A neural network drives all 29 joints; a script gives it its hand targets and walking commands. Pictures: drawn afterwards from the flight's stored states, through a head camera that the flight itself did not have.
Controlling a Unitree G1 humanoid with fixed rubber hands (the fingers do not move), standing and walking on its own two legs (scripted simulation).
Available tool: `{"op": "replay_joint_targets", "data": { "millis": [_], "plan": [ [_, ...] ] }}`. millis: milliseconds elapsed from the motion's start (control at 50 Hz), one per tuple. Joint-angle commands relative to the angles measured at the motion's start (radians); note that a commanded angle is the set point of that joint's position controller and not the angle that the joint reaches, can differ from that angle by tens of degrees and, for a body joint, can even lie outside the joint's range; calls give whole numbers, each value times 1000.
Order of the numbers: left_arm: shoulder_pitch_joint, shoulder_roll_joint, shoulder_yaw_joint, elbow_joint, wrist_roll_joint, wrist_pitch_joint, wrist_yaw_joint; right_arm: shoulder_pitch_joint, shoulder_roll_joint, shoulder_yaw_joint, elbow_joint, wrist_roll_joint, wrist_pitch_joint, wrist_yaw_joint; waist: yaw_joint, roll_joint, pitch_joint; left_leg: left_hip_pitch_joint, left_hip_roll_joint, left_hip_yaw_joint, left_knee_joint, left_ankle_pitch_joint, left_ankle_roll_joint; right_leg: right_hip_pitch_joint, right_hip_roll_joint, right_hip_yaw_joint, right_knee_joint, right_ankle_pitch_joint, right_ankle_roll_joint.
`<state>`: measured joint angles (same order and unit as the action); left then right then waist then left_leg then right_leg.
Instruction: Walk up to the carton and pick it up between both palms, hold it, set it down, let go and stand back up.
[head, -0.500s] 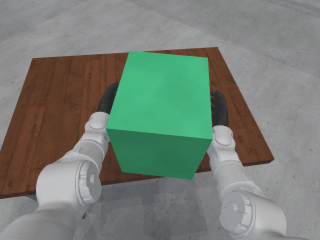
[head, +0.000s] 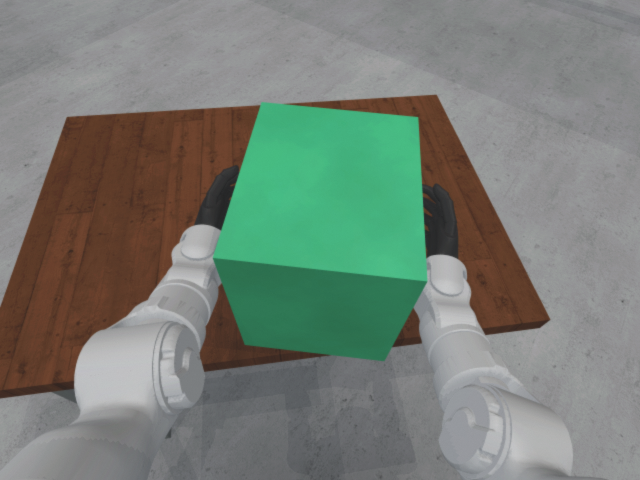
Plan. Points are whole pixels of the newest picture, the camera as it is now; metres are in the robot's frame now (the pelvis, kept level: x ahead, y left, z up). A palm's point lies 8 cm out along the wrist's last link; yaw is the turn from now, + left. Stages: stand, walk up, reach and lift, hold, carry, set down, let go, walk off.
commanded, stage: reach and lift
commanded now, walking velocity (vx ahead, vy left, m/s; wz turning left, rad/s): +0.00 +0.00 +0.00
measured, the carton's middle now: (326, 238) +0.44 -0.02 +0.02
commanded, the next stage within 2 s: none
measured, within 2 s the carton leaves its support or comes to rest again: leaves its support in 0.54 s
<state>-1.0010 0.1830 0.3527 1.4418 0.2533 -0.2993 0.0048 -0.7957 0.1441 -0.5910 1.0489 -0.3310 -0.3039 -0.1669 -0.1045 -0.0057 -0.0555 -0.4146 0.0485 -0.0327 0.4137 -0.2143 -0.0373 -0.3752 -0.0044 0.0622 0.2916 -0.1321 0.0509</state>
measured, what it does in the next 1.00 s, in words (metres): stands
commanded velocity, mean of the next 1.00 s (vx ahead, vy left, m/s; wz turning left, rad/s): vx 0.00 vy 0.00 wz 0.00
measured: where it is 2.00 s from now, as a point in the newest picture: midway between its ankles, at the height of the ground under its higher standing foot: outside the picture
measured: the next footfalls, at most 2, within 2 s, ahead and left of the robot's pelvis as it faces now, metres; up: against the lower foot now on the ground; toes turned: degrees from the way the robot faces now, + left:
none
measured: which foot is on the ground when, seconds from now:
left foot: down 0.00-1.00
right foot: down 0.00-1.00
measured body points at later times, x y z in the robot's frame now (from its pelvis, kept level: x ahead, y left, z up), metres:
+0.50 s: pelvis +0.00 +0.00 +0.00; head +0.07 +0.02 +0.44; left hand +0.46 +0.13 +0.05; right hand +0.40 -0.17 +0.05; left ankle -0.02 +0.13 -0.74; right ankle -0.01 -0.15 -0.74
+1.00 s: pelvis -0.02 +0.00 +0.00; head +0.03 +0.01 +0.45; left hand +0.44 +0.12 +0.08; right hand +0.38 -0.17 +0.07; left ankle -0.02 +0.13 -0.74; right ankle -0.01 -0.15 -0.74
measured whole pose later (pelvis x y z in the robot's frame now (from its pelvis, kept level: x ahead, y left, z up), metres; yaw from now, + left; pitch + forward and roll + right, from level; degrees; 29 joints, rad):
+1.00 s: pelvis -0.02 +0.00 +0.00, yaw +0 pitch +12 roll -1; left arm -0.98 0.13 0.35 1.38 0.25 -0.31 0.02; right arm -0.76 0.13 -0.59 1.05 -0.33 -0.38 -0.17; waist -0.07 0.00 -0.11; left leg -0.41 0.05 -0.03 0.37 -0.16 -0.04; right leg -0.38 -0.01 0.06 0.26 -0.09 0.05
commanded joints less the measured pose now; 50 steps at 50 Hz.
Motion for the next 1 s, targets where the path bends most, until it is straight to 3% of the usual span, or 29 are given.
{"op": "replay_joint_targets", "data": {
  "millis": [0, 300, 420, 560, 980],
  "plan": [
    [-544, -654, -95, -190, 53, -94, -124, -459, 563, 291, -6, -131, -43, 167, -1, 91, -678, 195, -55, 112, 1, 492, -52, 424, 22, -139, 87, 586, -29],
    [-564, -672, -128, -217, 43, -96, -113, -471, 562, 320, 1, -113, -57, 159, 6, 97, -717, 205, -51, 109, 7, 539, -53, 415, 28, -137, 85, 617, -35],
    [-582, -692, -168, -250, 29, -119, -102, -491, 563, 365, -6, -101, -92, 154, 12, 107, -772, 218, -49, 102, 16, 598, -58, 422, 34, -134, 92, 672, -36],
    [-608, -710, -208, -276, 23, -136, -89, -533, 544, 396, -1, -97, -130, 149, 26, 125, -784, 244, -42, 97, 13, 625, -64, 399, 41, -134, 74, 640, -42],
    [-721, -670, -196, -256, 23, -108, -88, -649, 523, 388, 37, -88, -126, 146, 45, 59, -686, 162, -62, 129, -80, 256, -20, 380, 26, -145, 33, 387, -39]
  ]
}}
